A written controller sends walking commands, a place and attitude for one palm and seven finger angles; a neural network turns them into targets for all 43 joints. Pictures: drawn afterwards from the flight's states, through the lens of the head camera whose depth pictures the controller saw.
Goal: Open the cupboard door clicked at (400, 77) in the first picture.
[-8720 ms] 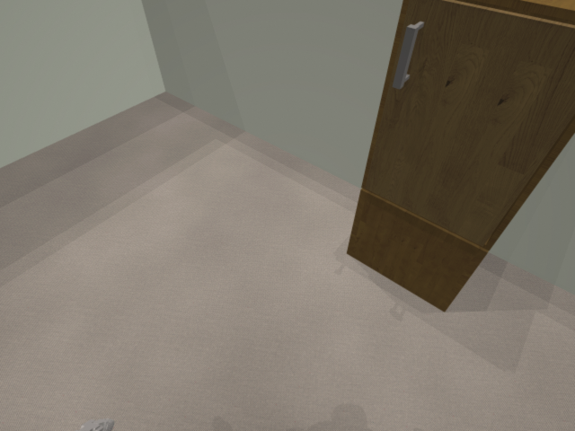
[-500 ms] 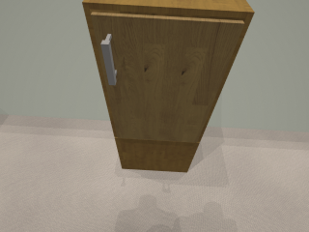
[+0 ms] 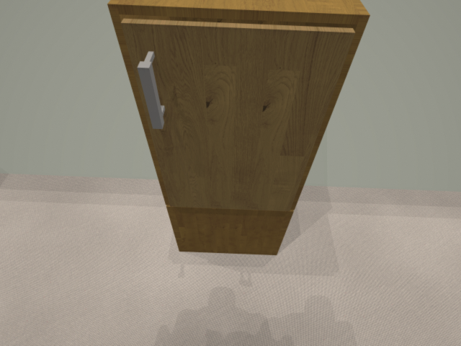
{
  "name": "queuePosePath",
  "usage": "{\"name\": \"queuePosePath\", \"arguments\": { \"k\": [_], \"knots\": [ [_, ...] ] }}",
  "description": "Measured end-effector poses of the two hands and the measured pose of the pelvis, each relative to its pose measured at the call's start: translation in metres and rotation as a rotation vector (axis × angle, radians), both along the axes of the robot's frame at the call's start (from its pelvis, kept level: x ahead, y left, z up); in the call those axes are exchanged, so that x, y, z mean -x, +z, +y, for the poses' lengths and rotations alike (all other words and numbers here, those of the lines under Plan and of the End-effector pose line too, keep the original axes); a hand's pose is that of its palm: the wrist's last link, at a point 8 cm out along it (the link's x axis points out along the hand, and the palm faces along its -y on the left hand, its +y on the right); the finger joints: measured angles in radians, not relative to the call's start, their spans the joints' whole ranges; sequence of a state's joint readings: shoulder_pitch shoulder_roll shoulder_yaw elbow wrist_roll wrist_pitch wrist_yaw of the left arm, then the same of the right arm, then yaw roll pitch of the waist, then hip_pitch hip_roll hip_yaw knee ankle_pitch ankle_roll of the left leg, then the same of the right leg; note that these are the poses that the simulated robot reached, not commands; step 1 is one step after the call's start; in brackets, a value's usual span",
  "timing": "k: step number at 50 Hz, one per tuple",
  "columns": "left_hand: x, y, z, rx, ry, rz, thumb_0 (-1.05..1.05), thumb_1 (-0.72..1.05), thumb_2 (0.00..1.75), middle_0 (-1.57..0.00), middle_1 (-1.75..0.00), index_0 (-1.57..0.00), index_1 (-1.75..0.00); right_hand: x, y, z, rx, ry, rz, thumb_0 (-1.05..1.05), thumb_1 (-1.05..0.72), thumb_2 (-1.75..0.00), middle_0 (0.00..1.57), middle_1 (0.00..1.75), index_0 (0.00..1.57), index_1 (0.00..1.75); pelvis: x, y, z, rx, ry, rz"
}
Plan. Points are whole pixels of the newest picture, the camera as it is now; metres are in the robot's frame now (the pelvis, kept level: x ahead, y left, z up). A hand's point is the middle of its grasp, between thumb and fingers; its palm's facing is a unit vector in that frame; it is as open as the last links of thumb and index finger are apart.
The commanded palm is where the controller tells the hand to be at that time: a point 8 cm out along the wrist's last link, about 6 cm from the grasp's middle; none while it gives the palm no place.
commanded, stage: come to a stop and stand still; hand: left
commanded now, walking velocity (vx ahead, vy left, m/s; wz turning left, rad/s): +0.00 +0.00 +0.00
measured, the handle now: (154, 91) +0.54 +0.19 +0.14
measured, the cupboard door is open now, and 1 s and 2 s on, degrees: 0 0 0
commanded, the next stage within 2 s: look again from close up in 0.36 s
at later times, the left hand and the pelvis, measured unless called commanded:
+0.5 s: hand out of the picture +0.00 +0.20 -0.15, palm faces -0.04 -0.96 -0.28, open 7.4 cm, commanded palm none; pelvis -0.01 +0.01 +0.01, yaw -2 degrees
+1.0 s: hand out of the picture +0.04 +0.15 -0.15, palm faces -0.03 -0.97 -0.24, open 7.3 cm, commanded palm none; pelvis +0.02 -0.03 +0.01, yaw -2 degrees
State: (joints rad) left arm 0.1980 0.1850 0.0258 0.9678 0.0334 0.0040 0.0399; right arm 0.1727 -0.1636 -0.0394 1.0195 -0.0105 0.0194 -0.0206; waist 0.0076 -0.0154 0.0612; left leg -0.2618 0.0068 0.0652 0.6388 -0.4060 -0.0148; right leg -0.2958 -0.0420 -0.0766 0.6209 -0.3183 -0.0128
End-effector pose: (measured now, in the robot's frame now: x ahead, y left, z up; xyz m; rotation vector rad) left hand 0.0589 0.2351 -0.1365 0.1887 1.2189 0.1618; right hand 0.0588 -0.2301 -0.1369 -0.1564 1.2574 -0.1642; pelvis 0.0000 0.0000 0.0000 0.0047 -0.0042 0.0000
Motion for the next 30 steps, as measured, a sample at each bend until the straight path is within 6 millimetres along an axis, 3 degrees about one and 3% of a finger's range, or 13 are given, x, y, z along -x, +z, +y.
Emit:
{"name": "queuePosePath", "arguments": {
  "k": [9,20,30],
  "knots": [
    [0.018,-0.001,0.004,0.018,-0.027,0.021,0.00,0.91,0.90,-0.20,-0.30,-0.20,-0.30,0.034,0.005,0.009,0.003,-0.017,-0.005,0.01,-0.92,-0.90,0.20,0.30,0.20,0.30,0.012,0.002,0.012,0.007,-0.027,-0.015],
    [0.052,0.021,0.022,-0.050,-0.037,0.105,0.01,0.91,0.90,-0.20,-0.30,-0.20,-0.30,0.073,-0.008,0.024,-0.074,-0.025,0.038,0.01,-0.92,-0.90,0.20,0.30,0.20,0.30,0.015,0.009,0.016,-0.011,-0.040,-0.023],
    [0.062,0.023,0.000,-0.038,-0.023,0.170,0.01,0.91,0.90,-0.20,-0.30,-0.20,-0.30,0.092,-0.013,0.022,-0.112,-0.030,0.137,0.01,-0.91,-0.90,0.20,0.30,0.20,0.30,0.008,0.012,0.002,-0.020,-0.041,-0.006]
  ]
}}
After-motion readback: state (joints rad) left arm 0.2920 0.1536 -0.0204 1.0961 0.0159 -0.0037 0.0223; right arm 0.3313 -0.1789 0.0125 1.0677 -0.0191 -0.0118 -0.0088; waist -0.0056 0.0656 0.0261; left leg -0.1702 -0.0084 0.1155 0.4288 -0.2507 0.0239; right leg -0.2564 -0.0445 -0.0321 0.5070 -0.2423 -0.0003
